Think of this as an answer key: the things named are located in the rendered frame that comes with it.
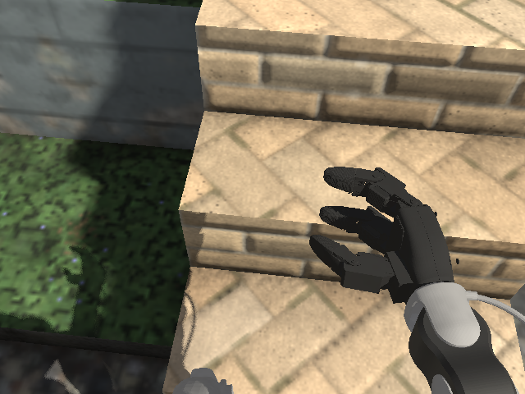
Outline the left robot shin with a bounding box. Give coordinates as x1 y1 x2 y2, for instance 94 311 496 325
174 368 217 390

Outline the robot right forearm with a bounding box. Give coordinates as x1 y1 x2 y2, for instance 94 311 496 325
404 282 519 394

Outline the robot right hand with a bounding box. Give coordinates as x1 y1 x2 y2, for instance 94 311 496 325
309 167 459 304

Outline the left robot thigh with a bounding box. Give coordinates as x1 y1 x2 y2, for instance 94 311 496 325
172 377 234 394

